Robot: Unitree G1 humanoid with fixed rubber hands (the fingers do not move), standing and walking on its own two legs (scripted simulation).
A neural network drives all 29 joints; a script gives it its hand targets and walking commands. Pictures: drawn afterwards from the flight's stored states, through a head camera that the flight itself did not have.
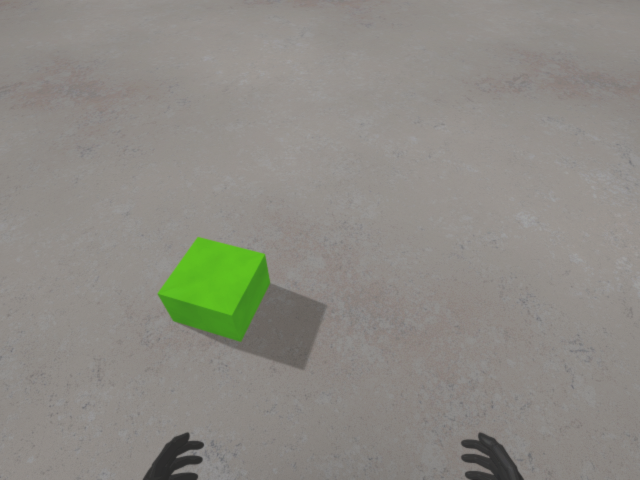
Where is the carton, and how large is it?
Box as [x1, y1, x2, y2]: [157, 237, 269, 341]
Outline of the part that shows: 197,237 157,293 173,320 240,341 269,283 264,254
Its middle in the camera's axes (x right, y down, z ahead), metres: -0.37 +0.17 +1.38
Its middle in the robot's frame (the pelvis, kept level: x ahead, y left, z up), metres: +0.83 +0.41 -0.67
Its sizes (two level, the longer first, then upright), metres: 0.268 0.260 0.177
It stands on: the floor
